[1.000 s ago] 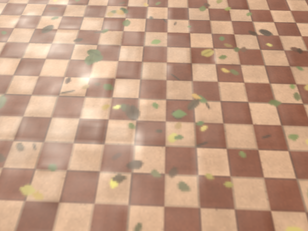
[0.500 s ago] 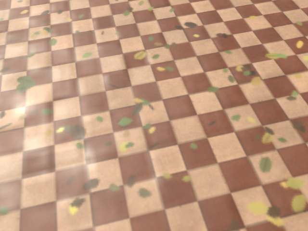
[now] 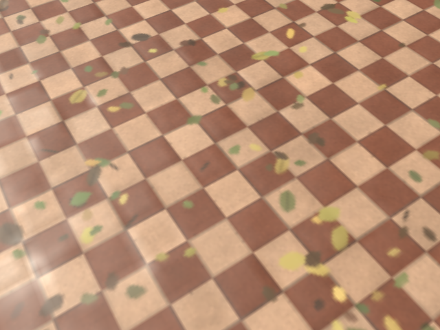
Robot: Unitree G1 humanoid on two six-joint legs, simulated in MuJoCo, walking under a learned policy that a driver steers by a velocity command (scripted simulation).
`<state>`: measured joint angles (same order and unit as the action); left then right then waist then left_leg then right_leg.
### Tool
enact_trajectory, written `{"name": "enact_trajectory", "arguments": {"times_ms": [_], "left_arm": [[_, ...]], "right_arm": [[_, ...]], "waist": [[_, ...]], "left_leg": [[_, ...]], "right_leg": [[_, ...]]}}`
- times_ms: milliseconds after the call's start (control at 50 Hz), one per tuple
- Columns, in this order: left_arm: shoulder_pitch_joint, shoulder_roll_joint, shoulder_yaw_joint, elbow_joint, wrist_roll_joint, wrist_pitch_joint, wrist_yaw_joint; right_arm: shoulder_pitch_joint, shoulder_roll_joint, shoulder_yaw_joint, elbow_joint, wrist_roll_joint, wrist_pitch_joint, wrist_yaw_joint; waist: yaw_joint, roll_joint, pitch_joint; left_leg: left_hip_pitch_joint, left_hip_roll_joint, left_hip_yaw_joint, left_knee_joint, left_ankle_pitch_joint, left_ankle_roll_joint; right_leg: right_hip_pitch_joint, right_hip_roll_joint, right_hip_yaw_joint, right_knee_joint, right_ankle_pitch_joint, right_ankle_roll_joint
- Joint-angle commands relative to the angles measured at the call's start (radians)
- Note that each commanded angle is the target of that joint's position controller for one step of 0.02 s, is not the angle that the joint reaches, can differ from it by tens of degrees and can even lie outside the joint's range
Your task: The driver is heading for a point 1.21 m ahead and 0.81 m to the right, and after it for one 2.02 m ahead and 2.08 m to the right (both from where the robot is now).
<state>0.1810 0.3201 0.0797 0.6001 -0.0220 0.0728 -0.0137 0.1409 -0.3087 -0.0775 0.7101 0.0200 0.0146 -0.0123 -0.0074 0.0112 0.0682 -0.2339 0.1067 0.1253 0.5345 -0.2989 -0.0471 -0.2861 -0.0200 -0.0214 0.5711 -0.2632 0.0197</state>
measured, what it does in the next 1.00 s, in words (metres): walks ahead, turning right: left foot, then right foot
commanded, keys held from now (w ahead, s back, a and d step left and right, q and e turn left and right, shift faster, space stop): e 0.36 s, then w+e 0.64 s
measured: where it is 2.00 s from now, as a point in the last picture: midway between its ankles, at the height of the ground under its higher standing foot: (403, 279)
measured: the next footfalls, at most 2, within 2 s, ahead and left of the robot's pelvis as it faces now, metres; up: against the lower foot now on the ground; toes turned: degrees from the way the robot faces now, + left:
left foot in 0.50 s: +0.09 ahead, +0.10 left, +0.00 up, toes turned -23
right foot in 0.96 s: +0.22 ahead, -0.29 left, +0.00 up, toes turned -37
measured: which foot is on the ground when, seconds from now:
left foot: down 0.00-0.00, up 0.02-0.48, down 0.50-0.98, up 1.00-1.00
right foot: down 0.00-0.50, up 0.52-0.94, down 0.96-1.00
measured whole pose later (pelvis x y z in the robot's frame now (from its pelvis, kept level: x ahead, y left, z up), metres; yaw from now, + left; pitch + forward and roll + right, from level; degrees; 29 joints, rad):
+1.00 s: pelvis +0.16 -0.13 -0.02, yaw -36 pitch +2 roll +0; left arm 0.07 0.31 0.06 0.55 -0.03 -0.02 -0.05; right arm 0.39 -0.33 -0.07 0.80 0.01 -0.04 -0.01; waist -0.07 -0.01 0.06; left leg 0.00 0.12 0.15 0.68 -0.52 -0.05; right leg -0.53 0.02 -0.04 0.65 -0.14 -0.07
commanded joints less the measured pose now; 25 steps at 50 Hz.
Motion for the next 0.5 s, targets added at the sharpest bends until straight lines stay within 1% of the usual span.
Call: {"name": "enact_trajectory", "arguments": {"times_ms": [20, 40, 60, 80, 100, 120, 140, 180, 220, 280, 320, 360, 380, 420, 440, 460, 480, 500], "left_arm": [[0.124, 0.293, 0.085, -0.067, 0.007, -0.017, 0.027], [0.134, 0.258, 0.070, -0.082, 0.047, -0.045, 0.011], [0.101, 0.226, 0.059, -0.072, 0.050, -0.066, 0.005], [0.052, 0.199, 0.052, -0.063, 0.031, -0.074, 0.010], [0.014, 0.171, 0.042, -0.067, 0.015, -0.073, 0.016], [-0.014, 0.165, 0.035, -0.070, 0.008, -0.068, 0.023], [-0.020, 0.158, 0.029, -0.074, 0.013, -0.064, 0.030], [-0.018, 0.152, 0.025, -0.073, 0.019, -0.063, 0.037], [-0.005, 0.159, 0.027, -0.068, 0.016, -0.061, 0.042], [-0.002, 0.176, 0.034, -0.065, 0.015, -0.054, 0.046], [-0.007, 0.182, 0.037, -0.066, 0.016, -0.049, 0.043], [-0.016, 0.186, 0.039, -0.067, 0.016, -0.045, 0.038], [-0.014, 0.185, 0.039, -0.066, 0.013, -0.043, 0.036], [-0.014, 0.178, 0.036, -0.064, 0.004, -0.041, 0.032], [-0.018, 0.173, 0.033, -0.062, 0.001, -0.041, 0.030], [-0.035, 0.166, 0.029, -0.063, -0.001, -0.041, 0.031], [-0.040, 0.146, 0.022, -0.063, -0.003, -0.042, 0.033], [-0.016, 0.089, 0.005, -0.062, 0.002, -0.047, 0.035]], "right_arm": [[0.033, -0.043, -0.005, -0.077, -0.065, -0.018, 0.009], [-0.079, -0.093, -0.018, -0.105, -0.045, -0.020, -0.005], [-0.101, -0.126, -0.029, -0.105, -0.019, -0.015, -0.012], [-0.087, -0.132, -0.034, -0.095, -0.016, -0.011, -0.018], [-0.074, -0.136, -0.038, -0.078, -0.024, -0.008, -0.025], [-0.059, -0.138, -0.040, -0.075, -0.030, -0.006, -0.027], [-0.044, -0.131, -0.040, -0.069, -0.028, -0.007, -0.024], [-0.026, -0.115, -0.036, -0.062, -0.022, -0.009, -0.020], [-0.047, -0.101, -0.030, -0.069, -0.021, -0.010, -0.020], [-0.070, -0.094, -0.025, -0.077, -0.021, -0.014, -0.016], [-0.076, -0.094, -0.024, -0.080, -0.018, -0.019, -0.011], [-0.075, -0.097, -0.024, -0.083, -0.015, -0.026, -0.006], [-0.065, -0.100, -0.025, -0.082, -0.012, -0.031, -0.001], [-0.061, -0.103, -0.027, -0.088, -0.002, -0.043, 0.008], [-0.048, -0.101, -0.028, -0.087, 0.002, -0.050, 0.013], [-0.013, -0.093, -0.030, -0.078, 0.006, -0.059, 0.015], [0.035, -0.096, -0.035, -0.062, 0.004, -0.067, 0.014], [0.110, -0.140, -0.045, -0.052, -0.009, -0.072, 0.008]], "waist": [[-0.001, -0.348, -0.165], [0.089, -0.258, -0.218], [0.072, -0.174, -0.173], [0.043, -0.145, -0.135], [0.029, -0.120, -0.123], [0.011, -0.132, -0.118], [0.002, -0.144, -0.132], [0.000, -0.142, -0.151], [0.012, -0.140, -0.143], [0.026, -0.151, -0.135], [0.031, -0.159, -0.127], [0.034, -0.164, -0.126], [0.035, -0.161, -0.145], [0.035, -0.171, -0.136], [0.023, -0.176, -0.122], [-0.007, -0.171, -0.110], [-0.036, -0.149, -0.107], [-0.053, -0.042, -0.152]], "left_leg": [[-0.361, -0.037, 0.030, 0.448, -0.362, -0.024], [-0.418, -0.095, -0.145, 0.624, -0.418, -0.030], [-0.429, -0.073, -0.180, 0.684, -0.344, -0.016], [-0.434, -0.059, -0.190, 0.663, -0.250, -0.005], [-0.431, -0.049, -0.198, 0.635, -0.185, -0.006], [-0.397, -0.058, -0.196, 0.631, -0.130, -0.015], [-0.366, -0.075, -0.190, 0.640, -0.091, -0.022], [-0.351, -0.091, -0.190, 0.593, -0.049, -0.034], [-0.354, -0.101, -0.195, 0.489, -0.037, -0.043], [-0.320, -0.113, -0.211, 0.354, -0.039, -0.049], [-0.278, -0.124, -0.218, 0.287, -0.054, -0.046], [-0.233, -0.137, -0.222, 0.231, -0.071, -0.039], [-0.206, -0.141, -0.220, 0.199, -0.071, -0.032], [-0.146, -0.151, -0.208, 0.116, -0.073, -0.009], [-0.098, -0.154, -0.202, 0.055, -0.063, 0.005], [-0.017, -0.153, -0.192, -0.047, -0.009, 0.023], [0.096, -0.132, -0.190, -0.149, 0.049, 0.047], [0.268, 0.021, -0.327, -0.191, -0.022, 0.103]], "right_leg": [[0.395, -0.307, 0.468, -0.167, 0.724, -0.214], [0.290, -0.380, 0.561, -0.201, 0.675, -0.375], [0.254, -0.324, 0.472, -0.220, 0.570, -0.349], [0.223, -0.265, 0.407, -0.225, 0.467, -0.293], [0.212, -0.228, 0.376, -0.225, 0.411, -0.253], [0.177, -0.203, 0.353, -0.228, 0.427, -0.242], [0.161, -0.186, 0.343, -0.232, 0.437, -0.242], [0.173, -0.171, 0.337, -0.232, 0.425, -0.247], [0.189, -0.161, 0.357, -0.230, 0.379, -0.246], [0.179, -0.154, 0.408, -0.220, 0.283, -0.247], [0.147, -0.149, 0.446, -0.215, 0.237, -0.250], [0.124, -0.144, 0.486, -0.203, 0.240, -0.251], [0.121, -0.137, 0.508, -0.209, 0.157, -0.251], [0.083, -0.113, 0.554, -0.233, -0.087, -0.247], [0.051, -0.097, 0.572, -0.239, -0.185, -0.239], [0.005, -0.071, 0.573, -0.226, -0.253, -0.220], [-0.065, -0.035, 0.549, -0.186, -0.305, -0.187], [-0.199, 0.030, 0.460, -0.003, -0.409, -0.127]]}}
Velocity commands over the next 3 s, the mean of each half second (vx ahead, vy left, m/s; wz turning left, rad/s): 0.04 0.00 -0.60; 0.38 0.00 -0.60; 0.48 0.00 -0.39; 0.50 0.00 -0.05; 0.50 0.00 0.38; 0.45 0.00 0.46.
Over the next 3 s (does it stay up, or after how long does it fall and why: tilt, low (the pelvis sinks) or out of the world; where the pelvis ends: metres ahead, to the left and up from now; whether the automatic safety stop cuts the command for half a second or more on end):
stays up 1.05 -0.83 0.00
